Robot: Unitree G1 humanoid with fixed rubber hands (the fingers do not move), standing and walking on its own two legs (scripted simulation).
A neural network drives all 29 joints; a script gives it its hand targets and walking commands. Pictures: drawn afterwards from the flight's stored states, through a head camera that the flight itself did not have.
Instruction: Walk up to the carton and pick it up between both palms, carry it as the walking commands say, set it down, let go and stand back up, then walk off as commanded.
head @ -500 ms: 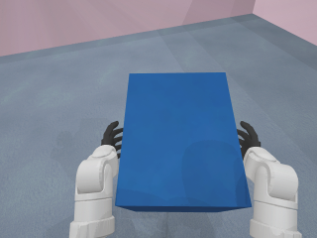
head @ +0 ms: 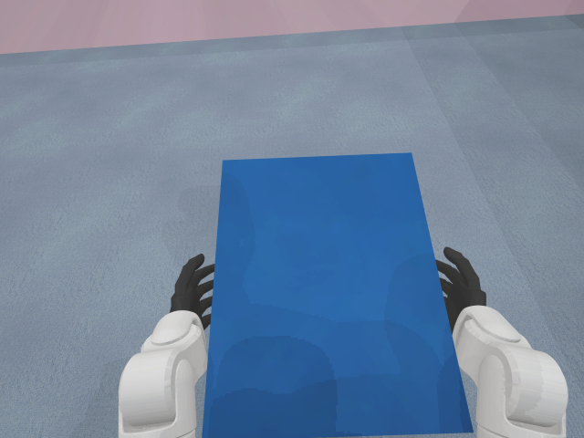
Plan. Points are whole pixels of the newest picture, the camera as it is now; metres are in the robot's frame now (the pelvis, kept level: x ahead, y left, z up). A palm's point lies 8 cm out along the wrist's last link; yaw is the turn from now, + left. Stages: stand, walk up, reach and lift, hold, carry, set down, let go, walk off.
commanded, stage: carry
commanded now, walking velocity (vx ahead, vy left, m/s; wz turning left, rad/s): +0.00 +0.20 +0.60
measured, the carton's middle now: (320, 300) +0.31 +0.01 +0.03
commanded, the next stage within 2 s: none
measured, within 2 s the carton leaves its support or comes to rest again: neither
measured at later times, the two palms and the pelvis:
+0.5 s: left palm (9, 398) +0.16 +0.34 +0.08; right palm (305, 329) +0.25 +0.03 +0.07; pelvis -0.04 +0.12 -0.01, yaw +15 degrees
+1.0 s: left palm out of the picture +0.03 +0.51 +0.10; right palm (124, 368) +0.19 +0.22 +0.09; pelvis -0.11 +0.25 +0.01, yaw +28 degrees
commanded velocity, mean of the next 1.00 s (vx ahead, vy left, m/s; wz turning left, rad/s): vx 0.00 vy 0.20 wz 0.60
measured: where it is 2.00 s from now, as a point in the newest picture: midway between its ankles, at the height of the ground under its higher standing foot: outside the picture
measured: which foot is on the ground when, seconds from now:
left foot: down 0.00-0.08, up 0.10-0.48, down 0.50-0.84, up 0.86-1.00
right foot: up 0.00-0.06, down 0.08-0.50, up 0.52-0.80, down 0.82-1.00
